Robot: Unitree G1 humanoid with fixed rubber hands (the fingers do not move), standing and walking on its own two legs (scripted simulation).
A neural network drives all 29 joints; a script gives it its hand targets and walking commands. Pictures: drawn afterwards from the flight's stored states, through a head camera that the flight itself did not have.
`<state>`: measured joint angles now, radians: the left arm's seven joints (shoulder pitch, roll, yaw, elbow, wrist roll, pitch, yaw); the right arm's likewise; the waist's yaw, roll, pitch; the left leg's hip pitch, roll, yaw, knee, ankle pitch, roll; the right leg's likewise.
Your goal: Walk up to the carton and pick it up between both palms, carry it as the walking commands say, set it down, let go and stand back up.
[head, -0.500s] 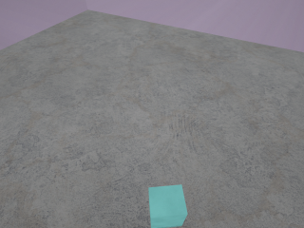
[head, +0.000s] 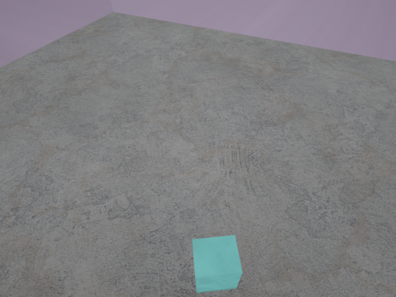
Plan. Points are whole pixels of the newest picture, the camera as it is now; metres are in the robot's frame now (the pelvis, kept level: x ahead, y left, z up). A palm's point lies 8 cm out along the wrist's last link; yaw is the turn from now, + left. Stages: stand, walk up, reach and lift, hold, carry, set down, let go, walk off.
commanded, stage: walk up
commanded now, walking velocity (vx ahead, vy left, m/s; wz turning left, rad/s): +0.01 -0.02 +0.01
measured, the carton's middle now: (215, 265) +0.39 -0.04 -0.66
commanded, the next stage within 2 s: none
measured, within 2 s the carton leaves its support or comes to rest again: neither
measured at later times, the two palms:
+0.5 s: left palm out of the picture -0.01 +0.22 -0.15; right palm out of the picture -0.03 -0.23 -0.14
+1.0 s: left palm out of the picture +0.00 +0.24 -0.14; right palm out of the picture +0.00 -0.24 -0.14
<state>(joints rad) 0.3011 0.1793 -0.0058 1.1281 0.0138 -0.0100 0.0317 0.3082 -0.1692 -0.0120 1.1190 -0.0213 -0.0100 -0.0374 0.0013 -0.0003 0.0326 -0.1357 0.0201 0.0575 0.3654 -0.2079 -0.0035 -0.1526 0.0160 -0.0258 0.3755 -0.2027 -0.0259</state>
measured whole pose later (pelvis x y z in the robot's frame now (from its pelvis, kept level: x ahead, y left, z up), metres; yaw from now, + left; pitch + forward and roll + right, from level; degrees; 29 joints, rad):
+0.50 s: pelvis +0.00 +0.00 +0.00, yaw +0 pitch -1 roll +0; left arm 0.30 0.17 -0.01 1.11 0.01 -0.01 0.04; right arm 0.33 -0.16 -0.01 1.13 -0.03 -0.01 -0.04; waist 0.00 -0.01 0.03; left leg -0.14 0.03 0.06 0.37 -0.21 -0.01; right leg -0.16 0.02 -0.03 0.39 -0.21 -0.03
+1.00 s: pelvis +0.01 +0.00 +0.00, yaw -1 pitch -1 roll +0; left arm 0.30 0.20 -0.01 1.09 0.01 -0.02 0.03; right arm 0.30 -0.19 -0.01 1.11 -0.03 -0.02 -0.04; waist 0.00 -0.01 0.02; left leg -0.14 0.03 0.07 0.38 -0.23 -0.01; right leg -0.16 0.02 -0.02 0.39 -0.22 -0.03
